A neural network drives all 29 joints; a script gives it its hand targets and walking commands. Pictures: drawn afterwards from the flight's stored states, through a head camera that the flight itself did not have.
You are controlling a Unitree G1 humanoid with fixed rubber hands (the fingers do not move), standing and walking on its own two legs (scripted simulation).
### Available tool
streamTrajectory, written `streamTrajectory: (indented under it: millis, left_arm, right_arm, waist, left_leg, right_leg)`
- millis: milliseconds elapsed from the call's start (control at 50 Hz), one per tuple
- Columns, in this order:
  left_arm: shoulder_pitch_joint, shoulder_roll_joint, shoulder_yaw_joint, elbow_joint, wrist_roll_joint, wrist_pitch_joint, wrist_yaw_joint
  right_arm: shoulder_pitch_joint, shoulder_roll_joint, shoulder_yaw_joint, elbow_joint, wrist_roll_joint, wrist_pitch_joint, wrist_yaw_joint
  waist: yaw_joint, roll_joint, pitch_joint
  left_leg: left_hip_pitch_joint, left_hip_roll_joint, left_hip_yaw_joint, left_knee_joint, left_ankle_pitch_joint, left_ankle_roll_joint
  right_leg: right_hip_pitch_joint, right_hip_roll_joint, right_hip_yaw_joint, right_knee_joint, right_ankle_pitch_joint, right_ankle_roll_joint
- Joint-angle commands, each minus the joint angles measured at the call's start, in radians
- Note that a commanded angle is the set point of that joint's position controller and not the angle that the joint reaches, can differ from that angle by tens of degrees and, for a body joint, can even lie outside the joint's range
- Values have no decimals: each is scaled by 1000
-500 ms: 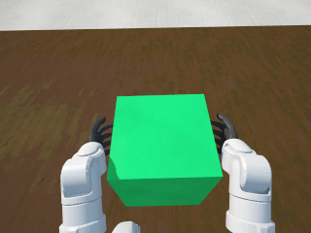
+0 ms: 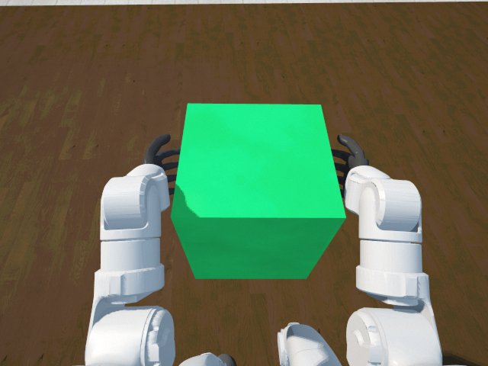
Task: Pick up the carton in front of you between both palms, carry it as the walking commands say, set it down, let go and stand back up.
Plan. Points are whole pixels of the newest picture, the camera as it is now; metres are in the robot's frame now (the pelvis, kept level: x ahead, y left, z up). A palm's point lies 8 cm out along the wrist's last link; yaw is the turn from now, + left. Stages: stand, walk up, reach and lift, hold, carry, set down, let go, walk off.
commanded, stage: carry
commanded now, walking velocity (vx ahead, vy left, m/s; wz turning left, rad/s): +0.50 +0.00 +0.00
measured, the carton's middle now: (252, 199) +0.37 -0.01 -0.01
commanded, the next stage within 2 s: none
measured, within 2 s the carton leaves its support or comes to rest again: neither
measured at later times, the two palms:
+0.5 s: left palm (159, 49) +0.68 +0.16 +0.06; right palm (302, 39) +0.72 -0.14 +0.06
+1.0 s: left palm out of the picture +1.01 +0.15 +0.03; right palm out of the picture +1.00 -0.14 +0.03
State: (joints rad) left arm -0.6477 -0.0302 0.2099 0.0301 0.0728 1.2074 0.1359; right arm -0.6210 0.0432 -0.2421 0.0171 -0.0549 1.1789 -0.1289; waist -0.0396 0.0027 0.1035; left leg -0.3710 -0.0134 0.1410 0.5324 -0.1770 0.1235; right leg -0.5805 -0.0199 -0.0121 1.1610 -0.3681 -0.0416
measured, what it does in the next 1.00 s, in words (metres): goes down: right foot, then left foot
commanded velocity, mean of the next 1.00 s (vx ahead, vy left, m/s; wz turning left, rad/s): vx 0.50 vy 0.00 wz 0.00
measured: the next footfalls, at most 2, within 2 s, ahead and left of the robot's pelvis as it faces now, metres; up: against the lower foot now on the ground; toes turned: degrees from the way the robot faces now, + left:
right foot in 0.26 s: +0.36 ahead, -0.06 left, -0.03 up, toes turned -1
left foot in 0.74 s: +0.67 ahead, +0.06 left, -0.06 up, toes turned +4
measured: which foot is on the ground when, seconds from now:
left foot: down 0.00-0.24, up 0.26-0.72, down 0.74-1.00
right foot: up 0.00-0.24, down 0.26-0.72, up 0.74-1.00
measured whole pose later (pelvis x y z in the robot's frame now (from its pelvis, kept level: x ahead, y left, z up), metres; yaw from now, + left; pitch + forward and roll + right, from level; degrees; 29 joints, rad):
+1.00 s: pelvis +0.65 +0.03 -0.06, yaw +0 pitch +5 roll -2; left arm -0.56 -0.05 0.20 0.00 0.08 1.17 0.12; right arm -0.56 0.03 -0.20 0.02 -0.03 1.15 -0.12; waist -0.07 0.01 0.03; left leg -0.31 -0.06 0.11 0.51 -0.20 0.14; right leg -0.67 -0.04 0.00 1.03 -0.32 -0.03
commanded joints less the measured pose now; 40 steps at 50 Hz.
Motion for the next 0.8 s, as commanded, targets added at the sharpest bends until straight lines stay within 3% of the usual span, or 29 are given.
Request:
streamTrajectory:
  millis: [0, 60, 140, 160, 200, 220, 240, 260, 280, 300, 320, 340, 360, 400, 500, 620, 640, 680, 700, 720, 740, 760, 780]
  left_arm:
    - [-626, -1125, -696, -198, -384, -65, -182]
    - [-593, -1076, -739, -253, -358, -74, -178]
    - [-585, -985, -769, -255, -353, -62, -190]
    - [-571, -962, -762, -236, -351, -55, -197]
    - [-539, -921, -735, -184, -347, -42, -212]
    - [-535, -906, -719, -161, -347, -37, -221]
    - [-525, -890, -695, -128, -351, -30, -232]
    - [-551, -860, -669, -89, -336, -24, -238]
    - [-518, -879, -655, -34, -352, -20, -247]
    - [-523, -935, -660, -25, -382, -22, -259]
    - [-586, -990, -677, -50, -414, -26, -271]
    - [-661, -1044, -695, -78, -449, -30, -280]
    - [-718, -1083, -712, -102, -481, -34, -286]
    - [-761, -1125, -731, -145, -522, -42, -290]
    - [-733, -1113, -738, -185, -535, -50, -288]
    - [-593, -1032, -716, -117, -483, -41, -284]
    - [-606, -1030, -714, -102, -475, -42, -284]
    - [-592, -1028, -707, -50, -464, -41, -288]
    - [-602, -1026, -707, -29, -461, -42, -291]
    - [-608, -1022, -706, -6, -458, -42, -293]
    - [-621, -1049, -703, 17, -461, -37, -294]
    - [-596, -1041, -685, 31, -446, -33, -286]
    - [-623, -1057, -682, 5, -441, -38, -278]
  right_arm:
    - [-711, 1122, 735, -215, 479, -14, 262]
    - [-660, 1072, 780, -255, 462, -23, 267]
    - [-606, 991, 807, -225, 455, -26, 269]
    - [-593, 973, 805, -200, 450, -25, 269]
    - [-585, 947, 800, -144, 439, -18, 269]
    - [-593, 939, 799, -114, 439, -14, 271]
    - [-620, 928, 790, -90, 437, -10, 272]
    - [-629, 959, 775, -50, 437, 2, 270]
    - [-620, 955, 750, -30, 427, 9, 263]
    - [-653, 968, 749, -31, 418, 9, 260]
    - [-680, 1001, 741, -38, 412, 4, 255]
    - [-689, 1027, 730, -44, 402, -4, 249]
    - [-690, 1043, 718, -54, 391, -9, 241]
    - [-674, 1064, 705, -68, 376, -19, 225]
    - [-619, 1047, 714, -101, 338, -36, 190]
    - [-584, 981, 748, -124, 326, -19, 185]
    - [-588, 971, 735, -97, 316, -12, 190]
    - [-564, 957, 719, -55, 308, -8, 204]
    - [-551, 951, 707, -35, 305, -8, 212]
    - [-539, 937, 689, -17, 307, -7, 221]
    - [-551, 925, 666, 15, 305, -5, 228]
    - [-526, 925, 653, 48, 309, -6, 234]
    - [-537, 974, 668, 47, 333, -12, 243]
  waist:
    - [-27, 105, -648]
    - [-43, 119, -625]
    - [-67, 120, -545]
    - [-51, 135, -537]
    - [24, 125, -569]
    - [69, 82, -583]
    - [89, -34, -608]
    - [81, -235, -691]
    - [122, -300, -759]
    - [127, -229, -694]
    - [119, -125, -622]
    - [102, -54, -570]
    - [95, -43, -566]
    - [88, -55, -567]
    - [111, -99, -574]
    - [151, -113, -514]
    - [143, -122, -509]
    - [76, -135, -543]
    - [29, -104, -570]
    - [2, -6, -594]
    - [11, 179, -655]
    - [-38, 281, -727]
    - [-48, 212, -713]
  left_leg:
    - [663, 257, -278, -34, 763, 61]
    - [657, 197, -205, -30, 814, 50]
    - [590, 111, -109, 1, 771, 28]
    - [546, 119, -106, 25, 763, 18]
    - [471, 122, -55, 192, 748, -22]
    - [372, 104, -26, 328, 614, -39]
    - [179, 70, -20, 490, 246, -51]
    - [-137, -47, -76, 713, -368, -87]
    - [-315, -66, -149, 924, -455, -83]
    - [-382, -18, -178, 915, -397, -58]
    - [-396, 0, -178, 845, -324, -55]
    - [-374, 17, -168, 759, -270, -64]
    - [-329, 28, -166, 695, -235, -73]
    - [-292, 33, -144, 599, -207, -89]
    - [-381, 25, -84, 395, -38, -97]
    - [-243, -51, 19, -15, 284, -68]
    - [-162, -57, 24, -79, 333, -48]
    - [76, -61, 34, -145, 377, -21]
    - [234, -26, 20, -172, 416, -24]
    - [431, 118, -128, -77, 608, -35]
    - [694, 353, -443, 74, 960, 76]
    - [830, 454, -687, 18, 667, 244]
    - [759, 400, -701, -53, 337, 247]
  right_leg:
    - [-181, -5, -25, -96, 42, 4]
    - [-173, 20, -73, -278, 209, -1]
    - [-6, 90, -174, -647, 436, -10]
    - [87, 96, -170, -701, 489, -28]
    - [333, 92, -156, -782, 592, -64]
    - [485, 45, -124, -797, 644, -66]
    - [673, -100, 13, -659, 926, -45]
    - [955, -323, 360, -557, 1157, -206]
    - [1042, -396, 565, -628, 747, -334]
    - [963, -333, 529, -688, 537, -305]
    - [873, -289, 456, -713, 523, -259]
    - [782, -266, 383, -729, 598, -228]
    - [722, -257, 345, -747, 602, -208]
    - [680, -229, 288, -765, 625, -176]
    - [758, -181, 164, -710, 917, -146]
    - [766, -76, 33, -647, 946, -115]
    - [740, -75, 21, -618, 947, -110]
    - [669, -79, -18, -463, 970, -75]
    - [590, -58, -60, -319, 860, -48]
    - [392, -28, -76, -147, 499, -36]
    - [107, 73, -39, 40, -145, -8]
    - [-148, 119, 26, 312, -284, 21]
    - [-224, 73, 59, 333, -212, -10]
